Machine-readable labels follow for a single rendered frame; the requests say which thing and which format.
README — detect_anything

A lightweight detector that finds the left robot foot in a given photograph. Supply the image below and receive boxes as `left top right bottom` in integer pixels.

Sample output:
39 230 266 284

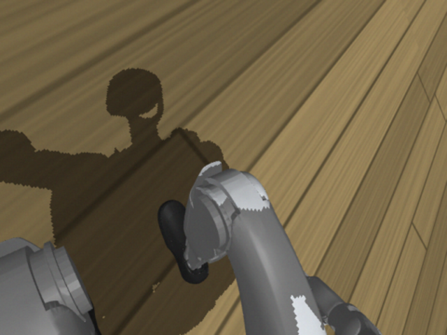
88 294 102 335

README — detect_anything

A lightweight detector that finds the right robot arm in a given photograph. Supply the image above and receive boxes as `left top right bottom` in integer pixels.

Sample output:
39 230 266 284
328 303 382 335

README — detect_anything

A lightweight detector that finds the right robot hand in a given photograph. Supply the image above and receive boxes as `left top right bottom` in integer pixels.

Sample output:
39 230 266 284
304 271 345 325

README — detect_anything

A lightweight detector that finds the right robot foot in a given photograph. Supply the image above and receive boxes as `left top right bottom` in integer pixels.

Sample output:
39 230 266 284
158 200 209 284

